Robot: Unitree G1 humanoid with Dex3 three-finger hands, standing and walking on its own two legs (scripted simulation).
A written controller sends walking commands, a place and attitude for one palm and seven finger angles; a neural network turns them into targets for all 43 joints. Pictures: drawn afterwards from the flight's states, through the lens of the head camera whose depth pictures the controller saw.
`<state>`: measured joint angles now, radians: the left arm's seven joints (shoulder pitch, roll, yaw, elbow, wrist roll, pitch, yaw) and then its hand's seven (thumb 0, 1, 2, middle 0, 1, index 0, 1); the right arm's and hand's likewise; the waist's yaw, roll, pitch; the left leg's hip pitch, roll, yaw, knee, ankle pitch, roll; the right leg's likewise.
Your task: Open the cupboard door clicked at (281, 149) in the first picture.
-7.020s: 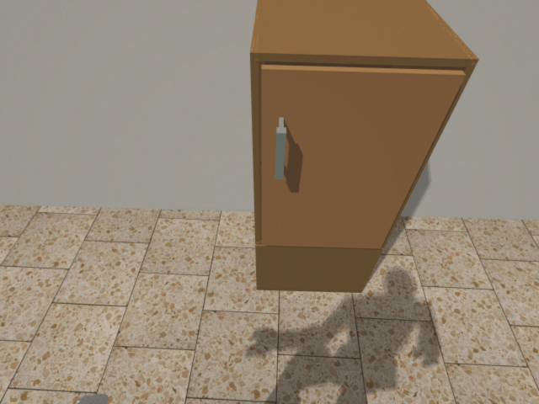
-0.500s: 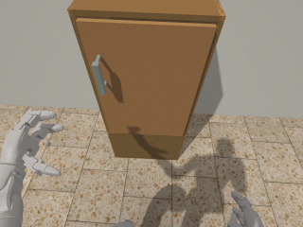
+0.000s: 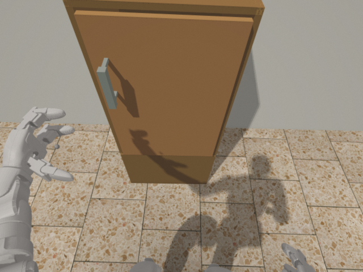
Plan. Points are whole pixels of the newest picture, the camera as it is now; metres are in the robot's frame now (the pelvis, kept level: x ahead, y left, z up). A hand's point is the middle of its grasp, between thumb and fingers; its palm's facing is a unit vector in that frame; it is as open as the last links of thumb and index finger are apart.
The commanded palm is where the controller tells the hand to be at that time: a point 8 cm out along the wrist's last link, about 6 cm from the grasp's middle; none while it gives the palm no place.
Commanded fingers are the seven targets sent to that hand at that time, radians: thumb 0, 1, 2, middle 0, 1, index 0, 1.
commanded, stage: move the hooked fingers beside the handle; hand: left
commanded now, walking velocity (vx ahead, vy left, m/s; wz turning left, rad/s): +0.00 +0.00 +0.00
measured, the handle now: (109, 84) +0.56 +0.22 +0.06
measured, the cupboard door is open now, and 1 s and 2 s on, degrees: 0 0 0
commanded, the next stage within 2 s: slide the fingers in behind the handle in 1.92 s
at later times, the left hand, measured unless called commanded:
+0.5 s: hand (68, 120) +0.42 +0.28 +0.07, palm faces +0.02 -1.00 -0.01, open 14.0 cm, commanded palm +0.40 +0.32 +0.07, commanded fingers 0.00 -0.50 0.30 -0.30 -1.20 -0.30 -1.20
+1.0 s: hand (80, 100) +0.48 +0.27 +0.07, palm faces +0.02 -1.00 -0.01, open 14.0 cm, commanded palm +0.47 +0.32 +0.06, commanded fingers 0.00 -0.50 0.30 -0.30 -1.20 -0.30 -1.20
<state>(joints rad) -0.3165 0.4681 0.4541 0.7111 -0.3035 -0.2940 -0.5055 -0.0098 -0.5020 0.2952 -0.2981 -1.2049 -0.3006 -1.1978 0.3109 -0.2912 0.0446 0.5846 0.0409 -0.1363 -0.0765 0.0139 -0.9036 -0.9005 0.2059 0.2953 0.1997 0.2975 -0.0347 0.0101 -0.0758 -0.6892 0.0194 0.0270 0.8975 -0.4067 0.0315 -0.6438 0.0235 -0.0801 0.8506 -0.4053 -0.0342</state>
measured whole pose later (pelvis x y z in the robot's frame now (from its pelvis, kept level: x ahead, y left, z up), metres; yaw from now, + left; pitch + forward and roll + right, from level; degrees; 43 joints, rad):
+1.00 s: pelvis +0.00 +0.01 -0.02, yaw -2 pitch +19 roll -3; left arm -0.85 0.67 0.49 1.21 -0.14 -0.37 -0.43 -0.01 -0.50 0.30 -0.30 -1.20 -0.30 -1.20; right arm 0.38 -0.30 0.06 0.62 0.01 0.04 -0.05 0.01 -0.90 -0.90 0.21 0.30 0.20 0.30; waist -0.15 0.01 -0.08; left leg -0.90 0.04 0.03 1.00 -0.44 0.04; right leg -0.85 0.04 -0.08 0.93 -0.41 -0.02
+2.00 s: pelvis +0.01 +0.02 -0.02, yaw -2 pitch +21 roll -5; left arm -0.87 0.68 0.50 1.19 -0.13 -0.37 -0.43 -0.01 -0.50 0.30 -0.30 -1.20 -0.30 -1.20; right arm 0.38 -0.28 0.06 0.60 0.00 0.09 -0.03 0.01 -0.90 -0.90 0.21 0.30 0.20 0.30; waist -0.16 0.01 -0.09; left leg -0.94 0.04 0.02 1.03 -0.46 0.05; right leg -0.87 0.04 -0.08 0.92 -0.42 -0.01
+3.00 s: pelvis +0.01 +0.01 -0.02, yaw -2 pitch +20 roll -3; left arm -0.83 0.51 0.42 1.14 -0.13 -0.40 -0.28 -0.01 -0.50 0.30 -0.30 -1.20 -0.30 -1.20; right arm 0.38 -0.27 0.04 0.62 0.00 0.08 -0.01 0.01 -0.91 -0.90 0.21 0.30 0.20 0.30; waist -0.15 0.02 -0.11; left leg -0.90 0.04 0.03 1.01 -0.46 0.04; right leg -0.85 0.05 -0.07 0.94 -0.44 -0.03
